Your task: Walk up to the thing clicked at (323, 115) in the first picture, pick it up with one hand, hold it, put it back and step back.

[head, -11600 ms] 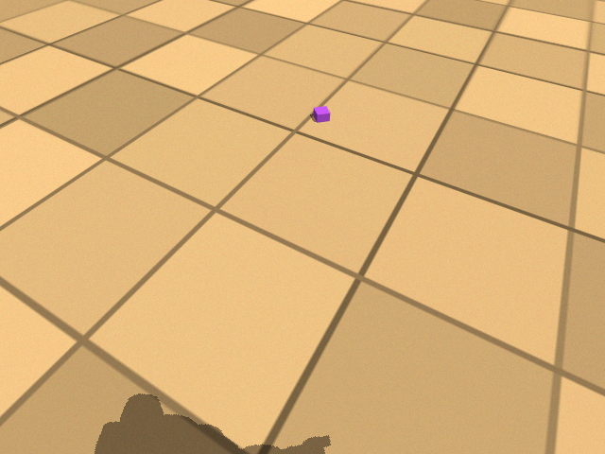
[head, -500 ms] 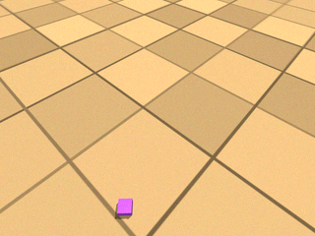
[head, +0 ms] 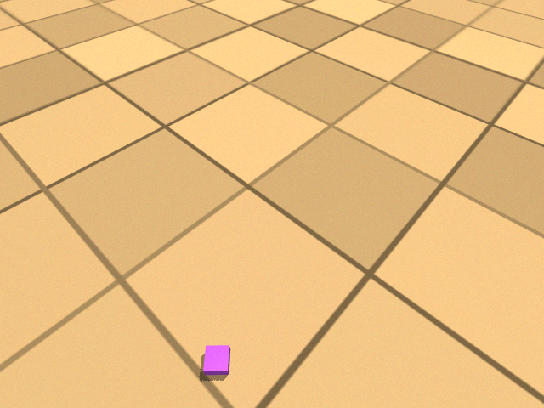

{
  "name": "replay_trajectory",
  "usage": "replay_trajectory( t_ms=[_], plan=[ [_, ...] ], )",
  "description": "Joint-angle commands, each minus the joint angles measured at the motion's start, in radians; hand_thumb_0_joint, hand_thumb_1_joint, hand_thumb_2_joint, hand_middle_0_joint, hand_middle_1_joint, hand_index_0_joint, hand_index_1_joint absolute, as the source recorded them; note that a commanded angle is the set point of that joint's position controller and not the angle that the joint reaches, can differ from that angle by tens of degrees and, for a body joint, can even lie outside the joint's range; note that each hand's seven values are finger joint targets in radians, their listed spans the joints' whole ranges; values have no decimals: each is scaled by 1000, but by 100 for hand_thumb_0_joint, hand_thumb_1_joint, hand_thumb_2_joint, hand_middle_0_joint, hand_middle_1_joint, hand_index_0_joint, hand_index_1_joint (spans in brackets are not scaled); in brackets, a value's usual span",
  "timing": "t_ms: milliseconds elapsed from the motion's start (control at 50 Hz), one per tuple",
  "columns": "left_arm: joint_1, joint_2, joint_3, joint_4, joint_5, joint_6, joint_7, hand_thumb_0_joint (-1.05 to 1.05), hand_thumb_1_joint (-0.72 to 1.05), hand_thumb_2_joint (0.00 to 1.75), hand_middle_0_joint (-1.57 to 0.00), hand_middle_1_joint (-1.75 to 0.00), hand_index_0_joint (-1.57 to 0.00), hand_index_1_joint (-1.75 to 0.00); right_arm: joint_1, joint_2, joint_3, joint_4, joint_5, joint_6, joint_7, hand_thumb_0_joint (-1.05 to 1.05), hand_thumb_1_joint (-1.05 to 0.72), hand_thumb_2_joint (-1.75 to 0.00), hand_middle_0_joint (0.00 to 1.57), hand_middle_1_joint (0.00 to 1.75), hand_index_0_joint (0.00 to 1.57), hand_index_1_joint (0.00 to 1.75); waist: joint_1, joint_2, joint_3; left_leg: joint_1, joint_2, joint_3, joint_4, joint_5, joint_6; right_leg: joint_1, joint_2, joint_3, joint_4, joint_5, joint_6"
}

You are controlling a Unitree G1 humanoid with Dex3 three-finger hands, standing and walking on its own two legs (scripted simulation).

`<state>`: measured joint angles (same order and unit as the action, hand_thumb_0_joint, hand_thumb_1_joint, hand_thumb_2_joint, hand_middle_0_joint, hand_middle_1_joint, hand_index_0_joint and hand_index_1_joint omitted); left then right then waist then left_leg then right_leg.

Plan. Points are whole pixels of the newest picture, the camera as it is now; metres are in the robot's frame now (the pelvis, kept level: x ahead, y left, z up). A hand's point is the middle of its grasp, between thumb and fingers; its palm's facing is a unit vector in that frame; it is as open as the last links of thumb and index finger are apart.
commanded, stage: stand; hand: left
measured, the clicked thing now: (217, 360) +0.37 +0.19 -0.76
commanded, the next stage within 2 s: walk up in 0.20 s
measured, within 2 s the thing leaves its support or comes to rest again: neither
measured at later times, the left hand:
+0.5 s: hand out of the picture +0.06 +0.22 -0.17, palm faces -0.09 -0.91 -0.41, open 7.4 cm
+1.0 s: hand out of the picture +0.01 +0.19 -0.17, palm faces +0.03 -0.92 -0.40, open 7.4 cm
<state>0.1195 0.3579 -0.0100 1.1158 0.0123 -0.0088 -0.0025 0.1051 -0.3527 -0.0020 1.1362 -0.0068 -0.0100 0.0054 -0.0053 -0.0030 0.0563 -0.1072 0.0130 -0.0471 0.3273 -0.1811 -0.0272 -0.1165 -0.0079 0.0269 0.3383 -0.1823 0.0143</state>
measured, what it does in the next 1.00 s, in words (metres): steps to the right: right foot, then left foot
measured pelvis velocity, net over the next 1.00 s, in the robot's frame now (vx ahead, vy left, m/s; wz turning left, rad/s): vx -0.07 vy -0.08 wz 0.03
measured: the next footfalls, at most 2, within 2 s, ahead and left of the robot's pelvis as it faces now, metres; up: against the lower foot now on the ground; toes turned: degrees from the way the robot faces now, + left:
right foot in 0.50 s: +0.00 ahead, -0.21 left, +0.00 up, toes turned +2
left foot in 0.90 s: -0.03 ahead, +0.03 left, +0.00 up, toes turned -1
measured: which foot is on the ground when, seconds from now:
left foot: down 0.00-0.52, up 0.54-0.88, down 0.90-1.00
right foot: down 0.00-0.26, up 0.28-0.48, down 0.50-1.00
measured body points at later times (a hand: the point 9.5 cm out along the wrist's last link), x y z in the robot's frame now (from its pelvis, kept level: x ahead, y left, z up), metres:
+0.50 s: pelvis -0.04 -0.07 -0.03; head +0.03 -0.07 +0.41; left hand +0.07 +0.27 -0.14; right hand +0.04 -0.42 -0.13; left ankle +0.00 +0.13 -0.75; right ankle -0.04 -0.22 -0.75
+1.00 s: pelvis -0.07 -0.08 -0.02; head -0.05 -0.08 +0.43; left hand +0.01 +0.24 -0.14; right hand +0.03 -0.39 -0.14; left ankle -0.07 +0.03 -0.75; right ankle -0.04 -0.21 -0.74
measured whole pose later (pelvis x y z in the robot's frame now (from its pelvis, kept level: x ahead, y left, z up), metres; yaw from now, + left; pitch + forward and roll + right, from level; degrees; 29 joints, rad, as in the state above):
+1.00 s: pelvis -0.07 -0.08 -0.02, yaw +1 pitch -3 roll +1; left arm 0.19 0.38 0.04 0.91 0.01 0.01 0.02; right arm 0.18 -0.37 -0.06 0.91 -0.04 0.02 0.02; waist 0.00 -0.01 0.11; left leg -0.23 -0.04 -0.02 0.62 -0.33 0.03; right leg -0.30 -0.04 0.02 0.70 -0.43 -0.01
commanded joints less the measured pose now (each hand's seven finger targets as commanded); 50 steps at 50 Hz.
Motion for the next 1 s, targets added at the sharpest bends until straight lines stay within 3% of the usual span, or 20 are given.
replay_trajectory(
  t_ms=[0,160,180,200,240,260,340,400,460,480,500,520,540,600,700,800,880,920,940,980],
  plan=[
    [-41,213,44,-60,-6,-24,11,0,90,90,-20,-30,-20,-30,-35,-213,-37,-56,1,-16,-10,0,-90,-90,20,30,20,30,1,7,-79,11,104,-60,-41,148,36,10,-112,75,-47,152,-32],
    [-33,210,42,-61,-5,-26,10,0,90,90,-20,-30,-20,-30,-36,-215,-39,-59,0,-14,-9,0,-90,-90,20,30,20,30,2,15,-78,13,106,-61,-40,134,38,9,-112,74,-55,132,-31],
    [-53,311,119,-122,29,25,-9,0,90,90,-20,-30,-20,-30,35,-322,-90,-84,11,-15,-43,0,-90,-90,20,30,20,30,-22,-100,6,-30,137,-85,41,312,78,-90,-61,39,79,271,-43],
    [-47,284,121,-148,23,45,-14,0,90,90,-20,-30,-20,-30,79,-337,-99,-90,17,-12,-58,0,-90,-90,20,30,20,30,-23,-46,-16,-10,188,-126,51,388,112,-123,-42,17,161,212,-38],
    [-38,239,124,-196,31,76,-25,0,90,90,-20,-30,-20,-30,108,-390,-132,-117,12,-16,-77,0,-90,-90,20,30,20,30,-45,117,-35,7,380,-290,-17,484,264,-235,31,27,466,-298,-20],
    [-33,228,130,-233,30,95,-32,0,90,90,-20,-30,-20,-30,115,-399,-147,-144,1,-22,-88,0,-90,-90,20,30,20,30,-39,122,-46,-28,441,-318,-20,473,308,-259,11,118,632,-367,-23],
    [25,219,140,-274,14,105,-56,0,90,90,-20,-30,-20,-30,20,-340,-143,-236,-21,-26,-101,0,-90,-90,20,30,20,30,21,148,-64,-77,319,-134,102,411,231,-283,-17,191,668,-339,-53],
    [39,207,141,-298,19,83,-57,0,90,90,-20,-30,-20,-30,52,-332,-137,-266,-25,-20,-82,0,-90,-90,20,30,20,30,6,193,-109,-14,263,-109,195,400,210,-251,-18,62,425,-325,-43],
    [160,207,150,-239,20,53,-30,0,90,90,-20,-30,-20,-30,19,-285,-114,-303,-13,6,-56,0,-90,-90,20,30,20,30,59,121,-122,-138,150,-12,416,316,136,-19,32,-32,58,7,-33],
    [150,285,166,-251,31,39,-21,0,90,90,-20,-30,-20,-30,57,-229,-95,-316,-4,11,-50,0,-90,-90,20,30,20,30,51,-72,-129,-267,52,29,555,47,88,44,-69,144,67,227,-60],
    [114,349,175,-281,36,31,-14,0,90,90,-20,-30,-20,-30,56,-167,-74,-338,3,15,-58,0,-90,-90,20,30,20,30,44,-277,-99,-419,-79,24,669,-479,51,6,-257,393,31,332,-144],
    [50,410,176,-310,40,33,-14,0,90,90,-20,-30,-20,-30,61,-224,-96,-320,5,27,-73,0,-90,-90,20,30,20,30,52,-265,-120,-317,-44,-83,776,-528,46,-148,-371,507,-11,167,-279],
    [13,389,174,-320,32,36,-12,0,90,90,-20,-30,-20,-30,74,-265,-113,-303,2,23,-72,0,-90,-90,20,30,20,30,28,-235,-60,-278,-32,-91,822,-483,48,-236,-367,502,-16,102,-294],
    [7,269,144,-306,17,19,8,0,90,90,-20,-30,-20,-30,114,-245,-97,-264,25,22,-48,0,-90,-90,20,30,20,30,4,-112,-62,-373,-49,-115,801,-336,39,-68,-189,221,111,202,-196],
    [117,281,147,-294,12,-14,29,0,90,90,-20,-30,-20,-30,76,-230,-86,-286,-11,25,-33,0,-90,-90,20,30,20,30,67,-109,-73,-388,-14,-99,531,-347,28,106,-293,314,119,288,-254],
    [116,302,145,-308,0,-30,41,0,90,90,-20,-30,-20,-30,88,-236,-105,-296,-32,27,-17,0,-90,-90,20,30,20,30,40,-138,-65,-280,-2,-44,410,-324,50,29,-331,300,147,467,-252],
    [23,258,116,-326,-11,-27,37,0,90,90,-20,-30,-20,-30,166,-221,-116,-267,-35,15,0,0,-90,-90,20,30,20,30,-33,-86,-108,1,-6,-31,108,-38,86,-168,-223,168,232,243,-137],
    [10,191,93,-323,-22,-20,36,0,90,90,-20,-30,-20,-30,79,-300,-132,-303,-32,7,3,0,-90,-90,20,30,20,30,-5,106,-83,-33,206,-312,17,-21,203,-269,3,-25,357,-165,-37],
    [22,213,103,-287,-11,-16,39,0,90,90,-20,-30,-20,-30,50,-298,-125,-306,-23,7,8,0,-90,-90,20,30,20,30,-6,128,-69,-155,275,-355,13,-113,273,-167,10,-33,428,-351,-36],
    [60,212,100,-259,-6,-25,30,0,90,90,-20,-30,-20,-30,13,-255,-110,-316,-24,12,13,0,-90,-90,20,30,20,30,23,100,-21,-177,204,-238,34,-99,239,-129,-2,-18,309,-339,-47]
  ],
)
